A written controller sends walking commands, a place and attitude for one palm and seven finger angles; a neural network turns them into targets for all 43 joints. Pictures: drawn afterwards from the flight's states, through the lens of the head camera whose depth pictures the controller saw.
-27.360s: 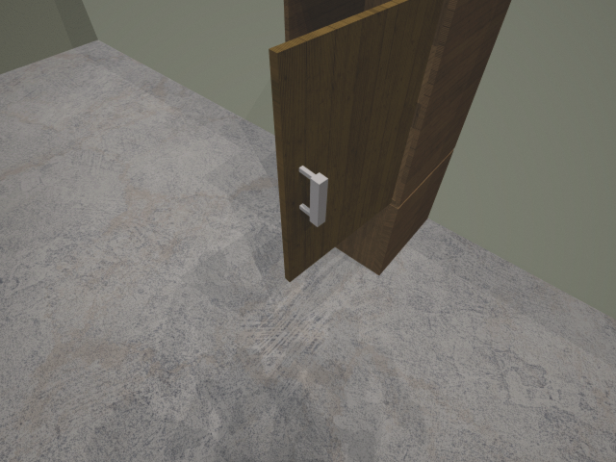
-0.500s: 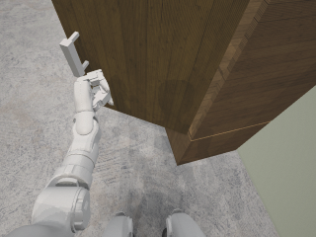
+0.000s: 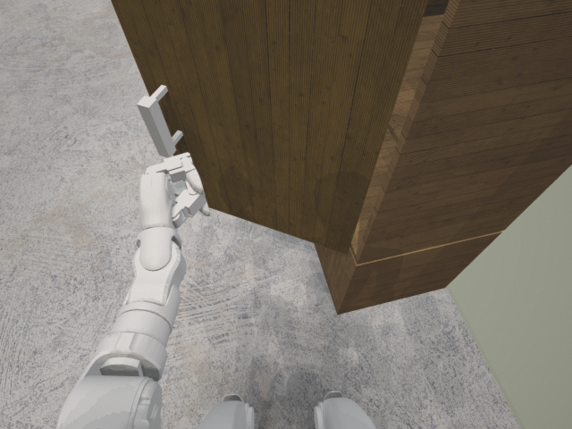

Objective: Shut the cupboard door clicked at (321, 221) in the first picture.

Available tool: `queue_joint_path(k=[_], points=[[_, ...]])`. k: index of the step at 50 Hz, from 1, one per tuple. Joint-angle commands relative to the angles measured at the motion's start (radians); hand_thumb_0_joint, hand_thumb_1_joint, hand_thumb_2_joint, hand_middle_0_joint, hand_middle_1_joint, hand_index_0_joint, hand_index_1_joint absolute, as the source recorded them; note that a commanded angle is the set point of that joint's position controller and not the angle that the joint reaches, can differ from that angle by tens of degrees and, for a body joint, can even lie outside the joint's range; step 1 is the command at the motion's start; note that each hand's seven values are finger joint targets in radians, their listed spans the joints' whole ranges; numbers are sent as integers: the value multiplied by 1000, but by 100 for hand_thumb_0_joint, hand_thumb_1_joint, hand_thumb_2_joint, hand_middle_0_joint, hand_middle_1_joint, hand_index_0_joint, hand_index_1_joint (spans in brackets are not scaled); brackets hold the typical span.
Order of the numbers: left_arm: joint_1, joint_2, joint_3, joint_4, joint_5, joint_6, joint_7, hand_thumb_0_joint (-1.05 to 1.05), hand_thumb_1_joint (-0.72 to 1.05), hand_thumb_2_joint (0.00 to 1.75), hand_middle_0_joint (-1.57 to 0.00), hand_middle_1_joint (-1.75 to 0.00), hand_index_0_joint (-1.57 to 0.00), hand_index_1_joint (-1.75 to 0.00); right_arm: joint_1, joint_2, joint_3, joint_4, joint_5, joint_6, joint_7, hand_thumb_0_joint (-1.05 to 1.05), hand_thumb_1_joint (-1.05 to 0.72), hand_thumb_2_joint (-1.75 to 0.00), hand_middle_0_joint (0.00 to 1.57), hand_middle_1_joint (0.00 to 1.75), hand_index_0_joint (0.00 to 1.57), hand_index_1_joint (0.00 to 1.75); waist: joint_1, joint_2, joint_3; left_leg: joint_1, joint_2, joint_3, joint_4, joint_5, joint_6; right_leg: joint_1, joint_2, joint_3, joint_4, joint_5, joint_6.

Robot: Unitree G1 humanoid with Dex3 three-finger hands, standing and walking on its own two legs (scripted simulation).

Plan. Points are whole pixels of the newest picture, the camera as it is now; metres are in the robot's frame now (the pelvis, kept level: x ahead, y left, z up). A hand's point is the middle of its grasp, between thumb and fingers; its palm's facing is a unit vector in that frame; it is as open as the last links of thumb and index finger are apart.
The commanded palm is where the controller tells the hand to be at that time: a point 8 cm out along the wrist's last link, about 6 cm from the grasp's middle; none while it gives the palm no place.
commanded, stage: draw the hand back to the body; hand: left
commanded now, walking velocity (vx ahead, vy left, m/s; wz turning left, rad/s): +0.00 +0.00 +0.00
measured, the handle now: (164, 121) +0.62 +0.21 +0.03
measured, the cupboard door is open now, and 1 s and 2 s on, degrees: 55 55 55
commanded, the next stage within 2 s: step back with the hand held close in 1.36 s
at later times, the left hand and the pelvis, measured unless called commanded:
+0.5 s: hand (88, 245) +0.31 +0.20 +0.15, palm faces +0.14 -0.96 -0.23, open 3.2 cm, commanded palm +0.26 +0.25 +0.17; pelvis +0.03 +0.02 +0.06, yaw +2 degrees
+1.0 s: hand out of the picture +0.22 +0.30 +0.24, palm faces +0.45 -0.78 -0.43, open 6.3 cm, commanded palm +0.17 +0.33 +0.25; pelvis +0.04 +0.03 +0.08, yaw +2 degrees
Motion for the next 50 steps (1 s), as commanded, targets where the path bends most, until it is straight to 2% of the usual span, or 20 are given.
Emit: queue_joint_path(k=[1, 3, 6, 8, 14, 15, 16, 17, 18, 21, 24, 27, 30, 32, 34, 37, 43, 47, 49, 50], points=[[-264, 170, 28, -373, -39, -34, -22, 0, 90, 90, -130, -150, -130, -150, 6, -154, -49, -140, 17, -55, -45, 0, -90, -90, 20, 30, 20, 30, 12, -142, -340, 220, -26, -7, -195, 151, 28, 390, -28, 72, -284, 247, 43], [-197, 167, 12, -435, -46, -35, -40, 0, 90, 90, -130, -150, -130, -150, -14, -150, -44, -145, 22, -70, -56, 0, -90, -90, 20, 30, 20, 30, 23, -95, -318, 267, -26, -6, -228, 147, 28, 403, -29, 70, -309, 228, 39], [-90, 181, 10, -465, -65, -13, -79, 0, 90, 90, -130, -150, -130, -150, -36, -152, -40, -141, 32, -87, -63, 0, -90, -90, 20, 30, 20, 30, 33, -81, -247, 301, -25, -7, -271, 140, 27, 416, -32, 71, -351, 204, 36], [-9, 163, -9, -524, -82, 10, -105, 0, 90, 90, -130, -150, -130, -150, -55, -152, -35, -155, 39, -97, -64, 0, -90, -90, 20, 30, 20, 30, 47, -28, -238, 356, -25, -12, -303, 163, 26, 431, -31, 50, -356, 228, 28], [183, 180, 1, -736, -136, 104, -156, 0, 90, 90, -116, -135, -116, -135, -115, -153, -25, -199, 57, -127, -69, 0, -90, -90, 20, 30, 20, 30, 74, -32, -194, 456, -24, -26, -366, 243, 27, 499, -27, 16, -379, 327, 22], [233, 286, -39, -775, -31, 157, -123, 0, 90, 90, -113, -132, -113, -132, -156, -135, -31, -207, 60, -92, -89, 0, -90, -90, 20, 30, 20, 30, 81, -82, -223, 495, -25, -26, -415, 256, 28, 575, -57, 75, -442, 337, 34], [258, 265, -31, -827, -34, 196, -107, 0, 90, 90, -111, -129, -111, -129, -174, -126, -24, -227, 59, -78, -104, 0, -90, -90, 20, 30, 20, 30, 74, -86, -190, 509, -26, -21, -435, 271, 31, 601, -65, 74, -470, 361, 41], [262, 276, -36, -879, -25, 223, -99, 0, 90, 90, -108, -126, -108, -126, -189, -127, -19, -224, 61, -71, -115, 0, -90, -90, 20, 30, 20, 30, 77, -25, -170, 549, -26, -21, -454, 298, 33, 610, -61, 64, -484, 379, 33], [294, 281, -26, -899, -20, 245, -88, 0, 90, 90, -105, -123, -105, -123, -201, -119, -11, -223, 60, -69, -123, 0, -90, -90, 20, 30, 20, 30, 80, -9, -137, 576, -24, -24, -473, 316, 33, 612, -59, 52, -497, 393, 30], [356, 268, -34, -963, -14, 300, -74, 0, 90, 90, -97, -114, -97, -114, -226, -112, 6, -223, 56, -69, -136, 0, -90, -90, 20, 30, 20, 30, 80, -29, -69, 659, -14, -44, -539, 350, 32, 626, -46, 23, -542, 386, 22], [418, 262, -32, -1044, -10, 337, -69, 0, 90, 90, -89, -105, -89, -105, -239, -107, 19, -221, 50, -78, -137, 0, -90, -90, 20, 30, 20, 30, 84, 16, -48, 736, -7, -55, -586, 402, 28, 663, -44, 10, -580, 405, 17], [515, 270, -13, -1096, -7, 371, -66, 0, 90, 90, -81, -96, -81, -96, -242, -111, 24, -216, 40, -90, -130, 0, -90, -90, 20, 30, 20, 30, 93, 13, -13, 770, -2, -64, -619, 455, 23, 698, -41, 4, -618, 430, 16], [562, 268, 5, -1174, -3, 391, -62, 0, 90, 90, -72, -87, -72, -87, -248, -109, 29, -220, 32, -97, -121, 0, -90, -90, 20, 30, 20, 30, 94, 15, -11, 817, 9, -76, -647, 528, 15, 726, -42, -4, -635, 457, 16], [624, 311, 58, -1206, -1, 404, -56, 0, 90, 90, -67, -81, -67, -81, -250, -115, 28, -214, 24, -105, -115, 0, -90, -90, 20, 30, 20, 30, 107, 27, -6, 820, 7, -71, -654, 563, 13, 753, -42, -2, -652, 479, 16], [644, 311, 76, -1246, -1, 409, -53, 0, 90, 90, -61, -75, -61, -75, -255, -108, 32, -214, 23, -105, -110, 0, -90, -90, 20, 30, 20, 30, 106, 13, 3, 821, 10, -77, -666, 569, 7, 768, -43, -7, -657, 480, 16], [701, 362, 149, -1281, -2, 414, -46, 0, 90, 90, -53, -66, -53, -66, -265, -115, 29, -206, 18, -113, -107, 0, -90, -90, 20, 30, 20, 30, 120, 12, 17, 814, 9, -81, -679, 557, 4, 787, -41, -6, -674, 463, 15], [809, 397, 235, -1369, -10, 394, -34, 0, 90, 90, -36, -48, -36, -48, -278, -110, 25, -195, 21, -151, -102, 0, -90, -90, 20, 30, 20, 30, 137, 62, 16, 811, 9, -86, -692, 545, -1, 809, -43, -9, -676, 440, 16], [894, 453, 330, -1378, -17, 380, -26, 0, 90, 90, -25, -36, -25, -36, -279, -119, 12, -184, 24, -173, -103, 0, -90, -90, 20, 30, 20, 30, 150, 25, 48, 781, 9, -80, -696, 511, -3, 807, -36, -8, -686, 427, 16], [909, 456, 353, -1391, -23, 367, -25, 0, 90, 90, -20, -30, -20, -30, -279, -117, 10, -184, 30, -179, -104, 0, -90, -90, 20, 30, 20, 30, 150, 26, 59, 766, 5, -76, -702, 463, -1, 803, -37, -8, -686, 401, 17], [913, 412, 315, -1361, -19, 366, -29, 0, 90, 90, -20, -30, -20, -30, -278, -117, 8, -176, 30, -183, -106, 0, -90, -90, 20, 30, 20, 30, 140, 25, 83, 763, 3, -69, -705, 439, 3, 783, -37, -8, -688, 384, 19]])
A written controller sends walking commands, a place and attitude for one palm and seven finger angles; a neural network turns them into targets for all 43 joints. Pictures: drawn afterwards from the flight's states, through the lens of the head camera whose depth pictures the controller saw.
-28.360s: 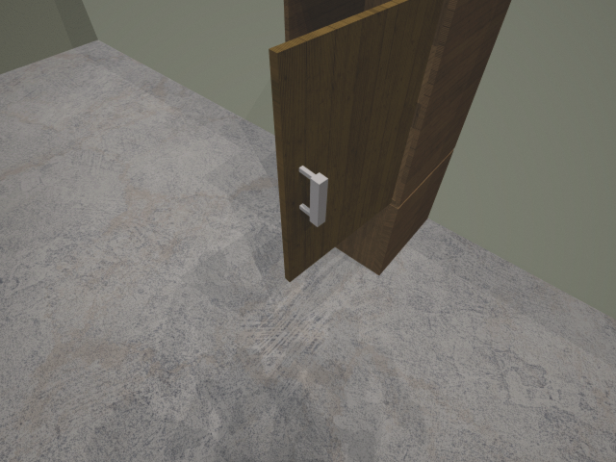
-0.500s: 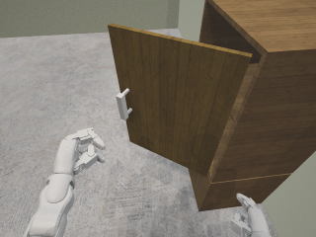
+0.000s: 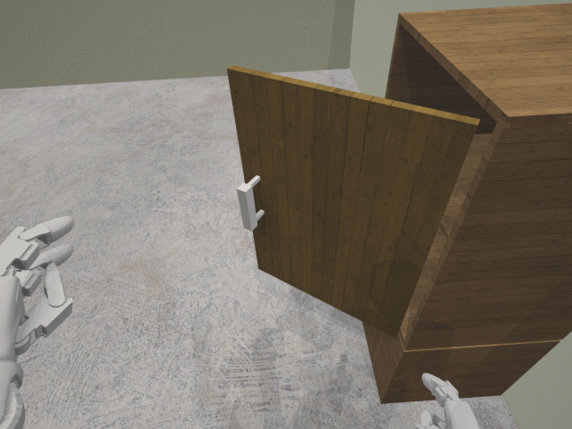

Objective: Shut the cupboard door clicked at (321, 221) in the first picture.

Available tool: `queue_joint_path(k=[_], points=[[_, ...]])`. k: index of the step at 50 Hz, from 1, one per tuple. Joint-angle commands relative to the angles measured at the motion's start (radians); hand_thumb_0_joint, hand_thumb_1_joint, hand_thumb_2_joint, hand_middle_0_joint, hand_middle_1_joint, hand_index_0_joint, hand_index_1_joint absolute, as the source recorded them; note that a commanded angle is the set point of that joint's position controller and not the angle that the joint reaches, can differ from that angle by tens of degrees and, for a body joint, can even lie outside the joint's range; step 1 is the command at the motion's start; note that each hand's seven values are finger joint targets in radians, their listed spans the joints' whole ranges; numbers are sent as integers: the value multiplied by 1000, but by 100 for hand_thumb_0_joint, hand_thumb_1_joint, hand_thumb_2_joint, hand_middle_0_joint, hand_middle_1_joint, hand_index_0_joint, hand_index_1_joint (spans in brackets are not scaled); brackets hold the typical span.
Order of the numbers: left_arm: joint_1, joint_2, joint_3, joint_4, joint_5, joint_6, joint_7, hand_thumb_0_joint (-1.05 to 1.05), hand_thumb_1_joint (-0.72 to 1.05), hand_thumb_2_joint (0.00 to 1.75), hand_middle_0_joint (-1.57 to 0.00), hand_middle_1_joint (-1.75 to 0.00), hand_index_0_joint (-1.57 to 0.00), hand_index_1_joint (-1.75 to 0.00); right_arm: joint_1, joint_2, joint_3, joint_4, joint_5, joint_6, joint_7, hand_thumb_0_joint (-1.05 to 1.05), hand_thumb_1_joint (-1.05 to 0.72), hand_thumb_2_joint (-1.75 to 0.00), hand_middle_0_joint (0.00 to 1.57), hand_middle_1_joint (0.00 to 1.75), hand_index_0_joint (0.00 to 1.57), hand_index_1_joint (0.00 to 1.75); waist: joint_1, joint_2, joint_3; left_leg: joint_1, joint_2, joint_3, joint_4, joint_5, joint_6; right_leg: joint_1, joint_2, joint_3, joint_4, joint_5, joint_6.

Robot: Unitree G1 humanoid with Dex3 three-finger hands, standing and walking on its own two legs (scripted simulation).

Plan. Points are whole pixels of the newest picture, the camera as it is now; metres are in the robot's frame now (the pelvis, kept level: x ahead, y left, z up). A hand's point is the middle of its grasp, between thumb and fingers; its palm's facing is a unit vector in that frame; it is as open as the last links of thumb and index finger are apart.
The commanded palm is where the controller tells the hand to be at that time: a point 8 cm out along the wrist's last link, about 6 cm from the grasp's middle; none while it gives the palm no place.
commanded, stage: draw the hand back to the body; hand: left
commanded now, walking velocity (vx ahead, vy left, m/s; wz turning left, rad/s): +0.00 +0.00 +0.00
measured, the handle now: (253, 202) +0.59 +0.15 -0.04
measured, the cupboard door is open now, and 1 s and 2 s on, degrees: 55 55 55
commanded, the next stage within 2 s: step back with the hand held close in 0.36 s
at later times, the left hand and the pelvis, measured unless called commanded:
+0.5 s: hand (79, 312) +0.18 +0.24 +0.16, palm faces +0.42 -0.81 -0.40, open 7.4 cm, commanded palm +0.13 +0.28 +0.17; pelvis -0.01 -0.02 +0.00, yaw -1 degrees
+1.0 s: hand (47, 333) +0.16 +0.27 +0.15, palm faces +0.36 -0.81 -0.47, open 7.4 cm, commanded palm +0.10 +0.31 +0.17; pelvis -0.04 +0.01 -0.01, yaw -1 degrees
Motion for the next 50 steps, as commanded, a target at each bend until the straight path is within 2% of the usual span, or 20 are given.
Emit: queue_joint_path(k=[1, 4, 7, 9, 12, 13, 17, 18, 20, 22, 24, 25, 26, 28, 29, 33, 37, 39, 44, 50], points=[[-73, 148, 105, -176, 6, -80, 16, 0, 90, 90, -20, -30, -20, -30, -156, -109, -47, -168, -1, -82, -13, 0, -90, -90, 20, 30, 20, 30, -6, -20, -33, -9, 63, -54, -84, 209, -33, -30, 7, -3, -30, 150, -22], [-99, 135, 81, -152, 9, -86, 16, 0, 90, 90, -20, -30, -20, -30, -157, -119, -54, -162, 0, -91, -17, 0, -90, -90, 20, 30, 20, 30, -12, -40, -4, -14, 57, -45, -90, 135, -20, -55, 4, 5, -48, 97, -18], [-126, 187, 117, -188, 13, -101, 25, 0, 90, 90, -20, -30, -20, -30, -159, -124, -58, -157, -3, -104, -25, 0, -90, -90, 20, 30, 20, 30, -2, -35, -45, -5, 50, -44, -89, 113, -13, -34, 3, 12, -53, 82, -18], [-114, 183, 120, -190, 11, -107, 27, 0, 90, 90, -20, -30, -20, -30, -163, -113, -54, -159, -4, -112, -30, 0, -90, -90, 20, 30, 20, 30, 4, -35, -59, -2, 46, -35, -79, 139, -9, -25, 1, 13, -46, 104, -17], [-120, 215, 148, -212, 14, -111, 31, 0, 90, 90, -20, -30, -20, -30, -165, -113, -53, -153, -5, -120, -33, 0, -90, -90, 20, 30, 20, 30, 9, 16, -54, -6, 42, -32, -75, 148, -14, -20, 3, 19, -55, 112, -22], [-117, 188, 129, -215, 12, -113, 29, 0, 90, 90, -20, -30, -20, -30, -166, -103, -49, -155, -3, -122, -33, 0, -90, -90, 20, 30, 20, 30, 5, 38, -40, -7, 42, -27, -75, 153, -15, -25, -1, 18, -51, 117, -22], [-88, 201, 153, -183, 8, -110, 26, 0, 90, 90, -20, -30, -20, -30, -160, -107, -53, -148, -8, -125, -31, 0, -90, -90, 20, 30, 20, 30, 10, 7, -24, -8, 41, -19, -71, 172, -15, -32, 5, 21, -65, 141, -20], [-82, 169, 128, -178, 4, -111, 20, 0, 90, 90, -20, -30, -20, -30, -159, -101, -52, -152, -5, -122, -29, 0, -90, -90, 20, 30, 20, 30, 4, -2, -28, -5, 44, -16, -71, 179, -14, -28, 2, 22, -58, 147, -19], [-80, 168, 125, -188, 5, -111, 17, 0, 90, 90, -20, -30, -20, -30, -156, -103, -55, -154, -6, -120, -25, 0, -90, -90, 20, 30, 20, 30, 2, 3, -39, 4, 45, -15, -68, 189, -14, -29, 4, 22, -55, 160, -18], [-66, 177, 136, -154, 5, -106, 16, 0, 90, 90, -20, -30, -20, -30, -157, -108, -57, -151, -8, -118, -26, 0, -90, -90, 20, 30, 20, 30, 5, -40, -19, -2, 44, -12, -68, 181, -11, -41, 7, 22, -68, 151, -15], [-78, 163, 120, -169, 2, -109, 12, 0, 90, 90, -20, -30, -20, -30, -161, -105, -56, -156, -6, -114, -24, 0, -90, -90, 20, 30, 20, 30, 2, -24, -29, 1, 43, -11, -67, 179, -9, -34, 3, 25, -65, 149, -14], [-192, 275, 225, -252, 8, -160, 24, 0, 90, 90, -20, -30, -20, -30, -159, -130, -67, -190, -4, -93, -20, 0, -90, -90, 20, 30, 20, 30, -36, -26, -20, -71, 59, -42, -10, 107, 11, -97, -64, 120, -108, 160, -15], [-80, 209, 179, -152, 5, -172, 22, 0, 90, 90, -20, -30, -20, -30, -155, -120, -66, -169, -7, -79, -23, 0, -90, -90, 20, 30, 20, 30, -41, -61, -43, -63, 57, -49, 21, 102, 10, -119, -98, 134, -109, 146, -27], [-15, 186, 157, -130, 8, -198, 19, 0, 90, 90, -20, -30, -20, -30, -151, -116, -71, -169, -12, -60, -21, 0, -90, -90, 20, 30, 20, 30, -43, -85, -58, -77, 59, -47, 38, 123, 6, -142, -116, 125, -96, 161, -27], [-1, 172, 141, -140, 7, -205, 19, 0, 90, 90, -20, -30, -20, -30, -145, -120, -78, -169, -11, -50, -20, 0, -90, -90, 20, 30, 20, 30, -47, -64, -83, -76, 62, -46, 43, 138, 5, -141, -118, 125, -80, 176, -28], [29, 207, 171, -172, 5, -224, 28, 0, 90, 90, -20, -30, -20, -30, -144, -126, -89, -186, -12, -24, -33, 0, -90, -90, 20, 30, 20, 30, -48, -60, -151, -83, 83, -56, 18, 286, 3, -94, -93, 69, 13, 320, -13], [38, 248, 204, -200, 2, -221, 36, 0, 90, 90, -20, -30, -20, -30, -145, -132, -98, -208, -9, 3, -44, 0, -90, -90, 20, 30, 20, 30, -46, -69, -186, -94, 96, -58, 23, 391, 4, -66, -78, 59, 66, 434, 0], [46, 229, 185, -213, 1, -219, 36, 0, 90, 90, -20, -30, -20, -30, -142, -130, -98, -222, -6, 14, -45, 0, -90, -90, 20, 30, 20, 30, -49, -55, -184, -122, 105, -65, 17, 392, 5, -57, -72, 64, 88, 432, 1], [79, 239, 205, -241, 5, -228, 43, 0, 90, 90, -20, -30, -20, -30, -136, -135, -100, -237, -9, 20, -46, 0, -90, -90, 20, 30, 20, 30, -45, -30, -177, -233, 130, -97, -18, 285, 13, -25, -54, 69, 123, 337, 2], [76, 232, 217, -248, 18, -250, 51, 0, 90, 90, -20, -30, -20, -30, -124, -142, -100, -240, -14, 5, -45, 0, -90, -90, 20, 30, 20, 30, -50, 12, -130, -421, 159, -135, -77, -14, 37, 17, -29, 86, 161, 193, 7]])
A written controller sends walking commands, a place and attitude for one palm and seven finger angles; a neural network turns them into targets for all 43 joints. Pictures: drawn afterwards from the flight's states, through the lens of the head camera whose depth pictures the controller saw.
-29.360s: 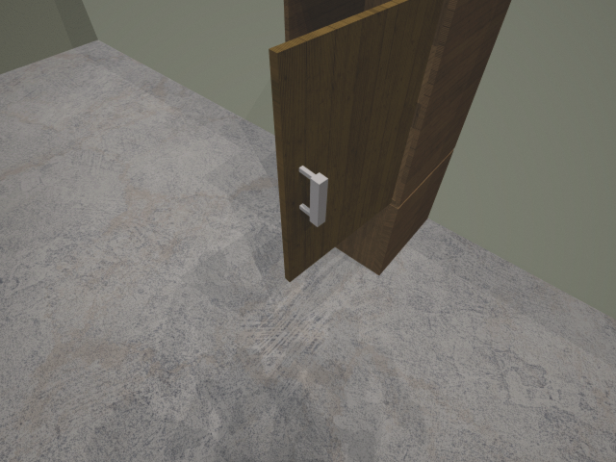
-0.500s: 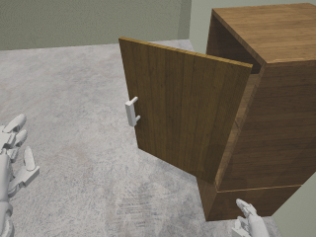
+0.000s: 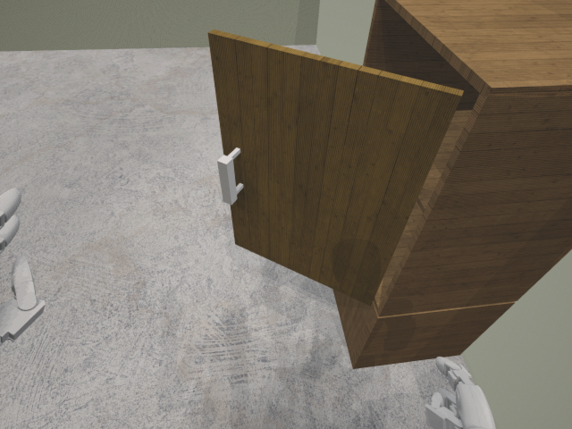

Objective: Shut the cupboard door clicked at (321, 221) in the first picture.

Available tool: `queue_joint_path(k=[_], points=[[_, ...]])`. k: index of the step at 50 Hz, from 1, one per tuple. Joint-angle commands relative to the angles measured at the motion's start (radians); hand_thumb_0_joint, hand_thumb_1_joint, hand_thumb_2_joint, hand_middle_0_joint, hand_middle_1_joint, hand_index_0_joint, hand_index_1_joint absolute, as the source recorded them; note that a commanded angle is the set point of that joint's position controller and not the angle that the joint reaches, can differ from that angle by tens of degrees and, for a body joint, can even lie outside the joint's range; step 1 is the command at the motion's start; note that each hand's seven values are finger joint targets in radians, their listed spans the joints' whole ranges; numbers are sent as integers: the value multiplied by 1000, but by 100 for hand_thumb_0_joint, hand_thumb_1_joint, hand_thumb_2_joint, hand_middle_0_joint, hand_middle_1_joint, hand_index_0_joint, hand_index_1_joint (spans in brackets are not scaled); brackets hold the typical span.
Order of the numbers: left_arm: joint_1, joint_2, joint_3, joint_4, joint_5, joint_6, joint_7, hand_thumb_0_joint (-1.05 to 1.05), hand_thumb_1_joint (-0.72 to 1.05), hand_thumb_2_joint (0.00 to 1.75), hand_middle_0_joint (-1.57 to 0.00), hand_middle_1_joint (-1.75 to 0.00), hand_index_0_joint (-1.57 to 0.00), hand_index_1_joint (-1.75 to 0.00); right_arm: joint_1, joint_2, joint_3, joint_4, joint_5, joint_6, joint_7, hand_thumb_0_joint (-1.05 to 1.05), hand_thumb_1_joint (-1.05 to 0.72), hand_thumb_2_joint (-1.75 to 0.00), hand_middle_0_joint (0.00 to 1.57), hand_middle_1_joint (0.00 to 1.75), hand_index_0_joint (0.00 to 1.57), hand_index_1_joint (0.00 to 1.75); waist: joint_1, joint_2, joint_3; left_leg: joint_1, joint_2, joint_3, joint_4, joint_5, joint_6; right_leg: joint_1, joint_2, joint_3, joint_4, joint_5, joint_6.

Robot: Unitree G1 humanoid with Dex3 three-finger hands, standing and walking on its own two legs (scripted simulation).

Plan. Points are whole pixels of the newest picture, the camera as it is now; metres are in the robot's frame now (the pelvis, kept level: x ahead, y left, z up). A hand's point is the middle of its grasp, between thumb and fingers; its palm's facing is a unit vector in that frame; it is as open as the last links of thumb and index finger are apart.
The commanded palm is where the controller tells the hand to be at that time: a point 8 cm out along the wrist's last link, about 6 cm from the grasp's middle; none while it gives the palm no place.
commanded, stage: step back with the hand held close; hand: left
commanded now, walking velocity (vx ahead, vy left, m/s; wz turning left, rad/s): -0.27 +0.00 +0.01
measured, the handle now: (233, 175) +0.63 +0.16 -0.04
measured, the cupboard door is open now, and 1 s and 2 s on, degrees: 55 55 55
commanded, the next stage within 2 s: stop stepping back and stand still in 0.86 s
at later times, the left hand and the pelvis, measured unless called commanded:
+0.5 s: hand out of the picture +0.13 +0.26 +0.17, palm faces +0.47 -0.78 -0.41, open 7.4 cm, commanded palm +0.06 +0.30 +0.18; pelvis -0.07 -0.01 -0.02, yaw +2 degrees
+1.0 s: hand out of the picture +0.05 +0.25 +0.17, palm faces +0.35 -0.85 -0.40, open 7.4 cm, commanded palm -0.03 +0.30 +0.18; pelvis -0.17 +0.00 -0.01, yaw +0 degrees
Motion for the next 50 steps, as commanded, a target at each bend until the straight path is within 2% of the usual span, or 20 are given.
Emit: queue_joint_path(k=[1, 7, 15, 18, 21, 24, 26, 27, 28, 29, 30, 31, 33, 38, 42, 44, 45, 46, 48, 50], points=[[-38, 166, 143, -183, 12, -79, 30, 0, 90, 90, -20, -30, -20, -30, -94, -142, -44, -161, -11, -65, -14, 0, -90, -90, 20, 30, 20, 30, 10, 91, -86, -257, 159, -169, -198, -114, 27, 255, -24, 73, 59, 143, -8], [-102, 172, 160, -216, 44, -113, 30, 0, 90, 90, -20, -30, -20, -30, -74, -155, -48, -156, -21, -102, -14, 0, -90, -90, 20, 30, 20, 30, 8, 137, -53, -433, 203, -240, -278, -405, 57, 317, 21, 62, 153, 50, -2], [-131, 141, 152, -225, 65, -140, 31, 0, 90, 90, -20, -30, -20, -30, -51, -151, -52, -141, -30, -130, -2, 0, -90, -90, 20, 30, 20, 30, 1, 117, -38, -526, 192, -226, -204, -487, 62, 318, 17, 115, 191, 18, -16], [-138, 144, 156, -213, 67, -149, 35, 0, 90, 90, -20, -30, -20, -30, -47, -140, -53, -131, -34, -133, 4, 0, -90, -90, 20, 30, 20, 30, -1, 47, -19, -492, 147, -186, -99, -460, 38, 214, -39, 207, 94, -76, -43], [-117, 157, 148, -200, 53, -152, 48, 0, 90, 90, -20, -30, -20, -30, -33, -112, -53, -112, -34, -128, 20, 0, -90, -90, 20, 30, 20, 30, -7, -96, -30, -285, 63, -107, 114, -284, -23, -24, -191, 359, -116, -206, -112], [-91, 179, 153, -222, 46, -156, 66, 0, 90, 90, -20, -30, -20, -30, -31, -97, -50, -94, -30, -112, 30, 0, -90, -90, 20, 30, 20, 30, -17, -129, -74, -119, 47, -71, 191, -167, -45, -128, -250, 308, -170, -184, -139], [-59, 201, 178, -238, 42, -162, 74, 0, 90, 90, -20, -30, -20, -30, -43, -100, -49, -99, -25, -107, 24, 0, -90, -90, 20, 30, 20, 30, -19, -93, -81, -82, 66, -89, 110, -184, -30, -157, -198, 235, -140, -199, -103], [-51, 202, 185, -253, 42, -167, 77, 0, 90, 90, -20, -30, -20, -30, -41, -116, -53, -100, -26, -109, 17, 0, -90, -90, 20, 30, 20, 30, -24, -10, -68, -99, 97, -137, 19, -223, -16, -159, -147, 181, -98, -222, -84], [-41, 196, 189, -273, 45, -178, 76, 0, 90, 90, -20, -30, -20, -30, -47, -121, -49, -109, -27, -116, 10, 0, -90, -90, 20, 30, 20, 30, -24, 84, -63, -181, 157, -210, -114, -323, 13, -95, -66, 115, 2, -229, -49], [-37, 188, 208, -271, 53, -185, 75, 0, 90, 90, -20, -30, -20, -30, -63, -139, -49, -114, -31, -132, 1, 0, -90, -90, 20, 30, 20, 30, -18, 230, -67, -377, 268, -336, -307, -519, 60, 94, 38, 47, 226, -166, -12], [-61, 188, 223, -276, 57, -186, 70, 0, 90, 90, -20, -30, -20, -30, -84, -141, -57, -115, -34, -147, -4, 0, -90, -90, 20, 30, 20, 30, 1, 310, -80, -523, 363, -437, -420, -601, 98, 238, 104, 20, 425, -109, 4], [-87, 212, 240, -298, 50, -189, 61, 0, 90, 90, -20, -30, -20, -30, -69, -126, -67, -100, -42, -161, -6, 0, -90, -90, 20, 30, 20, 30, -2, 249, -114, -462, 384, -439, -417, -508, 99, 213, 102, 43, 511, -145, 2], [-64, 185, 222, -252, 50, -195, 51, 0, 90, 90, -20, -30, -20, -30, -76, -125, -79, -81, -41, -185, 7, 0, -90, -90, 20, 30, 20, 30, 8, 176, -118, -335, 362, -361, -338, -401, 88, 136, 102, 54, 484, -235, -4], [-67, 108, 107, -244, 14, -190, 29, 0, 90, 90, -20, -30, -20, -30, -53, -98, -51, -22, -47, -226, 24, 0, -90, -90, 20, 30, 20, 30, 6, 216, -106, -23, 285, -251, -322, -184, -7, 49, 78, 3, -5, -262, -23], [-172, 189, 136, -280, 28, -208, 27, 0, 90, 90, -20, -30, -20, -30, -28, -94, -51, 23, -64, -214, 21, 0, -90, -90, 20, 30, 20, 30, -2, 146, -217, 211, 205, -90, -157, 135, -110, -16, -32, 104, -198, -96, -83], [-224, 212, 157, -296, 25, -212, 32, 0, 90, 90, -20, -30, -20, -30, -60, -95, -52, 10, -63, -221, 10, 0, -90, -90, 20, 30, 20, 30, 8, 144, -273, 318, 188, -24, -124, 296, -111, -50, -23, 70, -169, -13, -57], [-208, 174, 122, -288, 19, -205, 21, 0, 90, 90, -20, -30, -20, -30, -48, -80, -68, 5, -37, -216, 10, 0, -90, -90, 20, 30, 20, 30, -16, 26, -290, 394, 156, -11, -96, 252, -99, -102, 6, 16, -154, -9, -32], [-163, 204, 158, -296, 10, -201, 18, 0, 90, 90, -20, -30, -20, -30, -72, -88, -69, -24, -29, -208, 10, 0, -90, -90, 20, 30, 20, 30, -15, 15, -270, 407, 154, -13, -89, 171, -84, -145, 9, 10, -154, -35, -21], [-23, 228, 206, -277, -12, -187, 11, 0, 90, 90, -20, -30, -20, -30, -100, -76, -52, -59, -33, -192, 9, 0, -90, -90, 20, 30, 20, 30, -6, 59, -214, 295, 144, -34, -130, 5, -97, -145, 10, -8, -148, -202, -53], [56, 238, 228, -231, -19, -160, 16, 0, 90, 90, -20, -30, -20, -30, -101, -84, -46, -74, -36, -167, 5, 0, -90, -90, 20, 30, 20, 30, -10, 87, -130, 236, 89, 9, -4, -138, -130, -246, -38, 31, -217, -429, -111]])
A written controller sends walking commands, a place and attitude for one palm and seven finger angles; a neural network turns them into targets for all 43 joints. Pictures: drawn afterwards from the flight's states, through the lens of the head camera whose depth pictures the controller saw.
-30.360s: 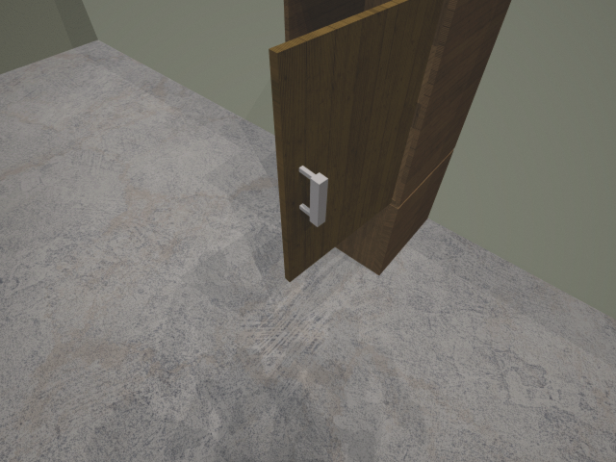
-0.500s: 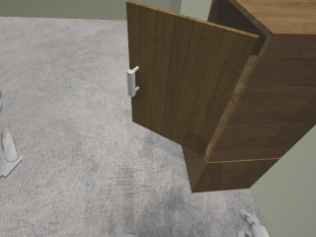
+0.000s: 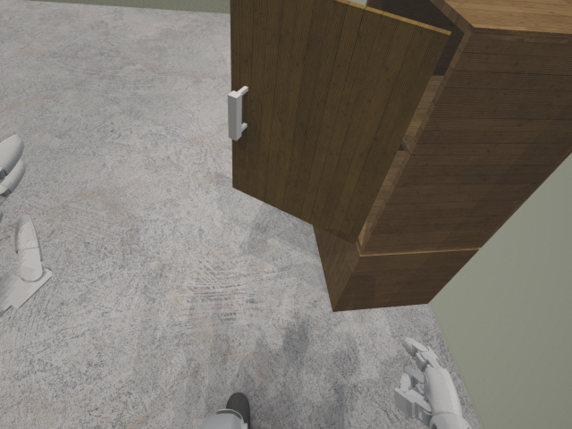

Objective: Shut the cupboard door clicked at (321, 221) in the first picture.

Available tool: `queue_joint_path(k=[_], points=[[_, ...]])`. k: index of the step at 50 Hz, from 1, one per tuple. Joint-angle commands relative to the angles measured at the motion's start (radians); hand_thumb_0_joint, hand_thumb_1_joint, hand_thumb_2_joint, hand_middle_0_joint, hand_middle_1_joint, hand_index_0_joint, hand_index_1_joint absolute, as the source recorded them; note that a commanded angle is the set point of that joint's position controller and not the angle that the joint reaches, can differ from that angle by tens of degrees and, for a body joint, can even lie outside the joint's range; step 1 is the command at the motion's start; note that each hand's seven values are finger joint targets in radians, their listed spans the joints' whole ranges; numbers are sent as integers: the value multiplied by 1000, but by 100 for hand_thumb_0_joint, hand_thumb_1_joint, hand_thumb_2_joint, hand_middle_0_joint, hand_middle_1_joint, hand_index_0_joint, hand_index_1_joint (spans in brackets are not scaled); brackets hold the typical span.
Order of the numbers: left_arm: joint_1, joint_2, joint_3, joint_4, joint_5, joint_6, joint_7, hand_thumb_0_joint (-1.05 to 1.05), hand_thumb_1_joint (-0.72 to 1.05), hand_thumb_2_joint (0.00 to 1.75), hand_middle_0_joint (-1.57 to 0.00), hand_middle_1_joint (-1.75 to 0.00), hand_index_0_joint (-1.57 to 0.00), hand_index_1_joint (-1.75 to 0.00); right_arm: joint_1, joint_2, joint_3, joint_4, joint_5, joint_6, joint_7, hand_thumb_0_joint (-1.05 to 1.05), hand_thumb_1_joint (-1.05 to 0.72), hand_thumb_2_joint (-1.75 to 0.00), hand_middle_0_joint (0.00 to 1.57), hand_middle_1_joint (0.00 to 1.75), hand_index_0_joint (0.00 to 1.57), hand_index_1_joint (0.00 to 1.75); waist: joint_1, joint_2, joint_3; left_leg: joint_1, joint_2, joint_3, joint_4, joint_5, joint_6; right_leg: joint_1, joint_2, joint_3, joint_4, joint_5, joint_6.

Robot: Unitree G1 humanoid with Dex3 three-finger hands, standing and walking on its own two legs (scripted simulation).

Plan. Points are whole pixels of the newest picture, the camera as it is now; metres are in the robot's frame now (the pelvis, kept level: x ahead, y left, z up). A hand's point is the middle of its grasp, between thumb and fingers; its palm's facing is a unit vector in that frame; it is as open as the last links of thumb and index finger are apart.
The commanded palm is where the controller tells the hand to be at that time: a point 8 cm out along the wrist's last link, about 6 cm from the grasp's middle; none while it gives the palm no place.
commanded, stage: stop stepping back and stand still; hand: left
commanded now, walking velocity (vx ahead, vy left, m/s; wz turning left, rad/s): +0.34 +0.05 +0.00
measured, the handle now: (239, 112) +0.80 +0.15 -0.02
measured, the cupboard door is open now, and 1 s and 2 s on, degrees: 55 55 55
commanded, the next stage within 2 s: let the arm hang, fingers relaxed in 0.72 s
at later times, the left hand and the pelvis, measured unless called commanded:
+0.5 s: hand out of the picture +0.15 +0.32 +0.20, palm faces +0.40 -0.82 -0.40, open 7.4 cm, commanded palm +0.12 +0.35 +0.19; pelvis -0.05 +0.06 +0.01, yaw -5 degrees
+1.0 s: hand out of the picture +0.13 +0.29 -0.07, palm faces +0.06 -0.95 -0.32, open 7.4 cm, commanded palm none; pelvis -0.07 +0.08 -0.01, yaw -3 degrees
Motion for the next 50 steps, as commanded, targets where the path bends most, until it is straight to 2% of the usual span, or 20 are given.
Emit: queue_joint_path(k=[1, 4, 7, 10, 15, 17, 19, 22, 24, 26, 27, 28, 31, 36, 40, 41, 42, 44, 46, 50], points=[[148, 223, 218, -134, -28, -14, 39, 0, 90, 90, -20, -30, -20, -30, -23, -177, -61, -169, -3, -4, -33, 0, -90, -90, 20, 30, 20, 30, 2, 25, -113, 489, -59, -5, 258, -428, -116, -529, -180, 92, -258, -360, -162], [40, 191, 172, -122, -9, 38, 61, 0, 90, 90, -20, -30, -20, -30, 27, -175, -45, -138, -9, 18, -40, 0, -90, -90, 20, 30, 20, 30, -17, -114, -11, 378, -43, -92, 466, -360, -82, -562, -299, 163, -255, -286, -212], [-271, 151, 78, -43, 19, 63, 65, 0, 90, 90, -20, -30, -20, -30, 9, -214, -39, -123, 13, -16, -65, 0, -90, -90, 20, 30, 20, 30, -41, 39, 165, 253, -2, -186, 86, -455, -47, -446, -128, -16, -69, -200, -71], [-216, 133, 82, -102, 23, 42, 67, 0, 90, 90, -20, -30, -20, -30, 18, -234, -42, -148, 15, -61, -60, 0, -90, -90, 20, 30, 20, 30, 5, 349, 26, 109, 115, -469, -418, -977, -108, -108, 69, -46, 217, -194, -43], [87, 158, 125, -291, 12, 30, 39, 0, 90, 90, -20, -30, -20, -30, 39, -187, -49, -181, 2, -73, -1, 0, -90, -90, 20, 30, 20, 30, 38, 254, -189, 147, -2, -149, -235, -645, -138, 119, 44, -51, -38, -109, -69], [182, 223, 214, -281, 14, 44, 48, 0, 90, 90, -20, -30, -20, -30, 63, -182, -58, -167, -6, -43, 9, 0, -90, -90, 20, 30, 20, 30, 35, 8, -209, 215, -97, -10, 162, -484, -97, -37, -165, 122, -219, -134, -121], [102, 191, 192, -242, 5, 69, 61, 0, 90, 90, -20, -30, -20, -30, 66, -182, -71, -132, -2, -11, 0, 0, -90, -90, 20, 30, 20, 30, 5, -211, -89, 190, -81, -95, 576, -402, -85, -353, -374, 346, -304, -378, -280], [-118, 154, 137, -84, 19, 68, 85, 0, 90, 90, -20, -30, -20, -30, 55, -180, -43, -114, -3, 3, -19, 0, -90, -90, 20, 30, 20, 30, -30, -82, 42, 197, 8, -93, 425, -447, -48, -418, -314, 153, -217, -327, -189], [-214, 104, 67, 32, 29, 87, 90, 0, 90, 90, -20, -30, -20, -30, 68, -197, -42, -91, 4, -7, -40, 0, -90, -90, 20, 30, 20, 30, -36, 4, 57, 262, -31, -13, 184, -486, -36, -370, -202, -8, -39, -346, -129], [-277, 92, 34, -30, 25, 86, 92, 0, 90, 90, -20, -30, -20, -30, 50, -239, -47, -133, 21, -32, -55, 0, -90, -90, 20, 30, 20, 30, -33, 295, 74, 239, 175, -488, -195, -809, 68, -372, -20, -91, 326, -188, -36], [-253, 109, 45, -49, 26, 76, 84, 0, 90, 90, -20, -30, -20, -30, 29, -222, -43, -155, 20, -43, -47, 0, -90, -90, 20, 30, 20, 30, -25, 309, 57, 266, 250, -666, -302, -896, 100, -416, -5, -44, 456, -147, -29], [-173, 133, 69, -74, 23, 77, 71, 0, 90, 90, -20, -30, -20, -30, 16, -193, -32, -142, 10, -54, -36, 0, -90, -90, 20, 30, 20, 30, -16, 253, -2, 253, 242, -679, -339, -947, 44, -394, -18, 23, 534, -118, -36], [-12, 127, 80, -264, 26, 77, 57, 0, 90, 90, -20, -30, -20, -30, -16, -172, -31, -160, -1, -53, 6, 0, -90, -90, 20, 30, 20, 30, 22, 168, -62, 204, 193, -415, -323, -774, -5, -250, -28, -14, 460, -16, -42], [90, 150, 130, -240, 29, 89, 74, 0, 90, 90, -20, -30, -20, -30, 12, -174, -27, -162, -15, -12, 0, 0, -90, -90, 20, 30, 20, 30, 15, 296, -69, 99, 117, -197, -272, -730, -25, 51, 31, -139, 63, -55, -61], [31, 176, 167, -105, 17, 105, 80, 0, 90, 90, -20, -30, -20, -30, 53, -166, -36, -141, -17, 16, -22, 0, -90, -90, 20, 30, 20, 30, -17, 48, -67, 100, 31, -122, 62, -477, -44, 63, -175, 107, -180, 10, -146], [77, -134, -282, 601, 115, 229, -72, 0, 90, 90, -20, -30, -20, -30, 74, -245, -38, -10, 14, -33, 53, 0, -90, -90, 20, 30, 20, 30, -24, 27, -26, 111, 29, -64, 359, -215, -44, -83, -377, 79, -38, 593, -161], [28, -143, -301, 632, 121, 288, -92, 0, 90, 90, -20, -30, -20, -30, 137, -178, -61, 24, 8, -14, 56, 0, -90, -90, 20, 30, 20, 30, -50, -64, -124, 183, 22, -107, 341, -247, -49, -101, -323, 87, 46, 707, -195], [-97, -164, -331, 690, 107, 311, -105, 0, 90, 90, -20, -30, -20, -30, 141, -233, -65, 30, -3, 48, 44, 0, -90, -90, 20, 30, 20, 30, -21, -214, -45, 194, 15, -110, 339, -236, -35, -258, -247, -2, 40, 257, -160], [-144, -151, -337, 794, 106, 316, -105, 0, 90, 90, -20, -30, -20, -30, 111, -228, -47, 12, -19, 83, 39, 0, -90, -90, 20, 30, 20, 30, -5, -289, 19, 190, -8, -95, 354, -227, -13, -293, -255, 2, -6, 153, -160], [-235, -139, -354, 1020, 99, 335, -98, 0, 90, 90, -20, -30, -20, -30, 130, -234, -34, 72, -37, 108, 36, 0, -90, -90, 20, 30, 20, 30, -19, -36, 122, 136, 61, -294, 94, -345, 40, -302, -160, -19, 59, -166, -106]])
